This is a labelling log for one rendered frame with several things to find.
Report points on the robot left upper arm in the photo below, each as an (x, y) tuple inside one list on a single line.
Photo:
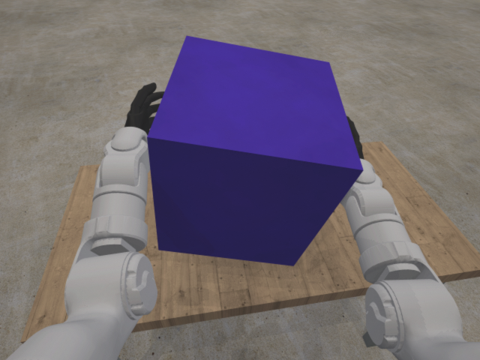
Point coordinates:
[(105, 298)]

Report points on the table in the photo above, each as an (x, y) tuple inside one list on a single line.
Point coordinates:
[(194, 288)]

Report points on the robot left forearm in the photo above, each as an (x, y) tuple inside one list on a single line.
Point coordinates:
[(117, 223)]

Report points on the right robot hand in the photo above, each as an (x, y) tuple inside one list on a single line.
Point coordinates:
[(356, 138)]

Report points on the carton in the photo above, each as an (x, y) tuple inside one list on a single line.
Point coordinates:
[(250, 152)]

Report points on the left robot hand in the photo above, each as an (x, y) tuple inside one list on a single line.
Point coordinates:
[(140, 111)]

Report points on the robot right upper arm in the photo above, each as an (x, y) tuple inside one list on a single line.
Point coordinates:
[(416, 320)]

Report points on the robot right forearm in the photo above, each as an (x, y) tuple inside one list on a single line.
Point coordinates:
[(387, 252)]

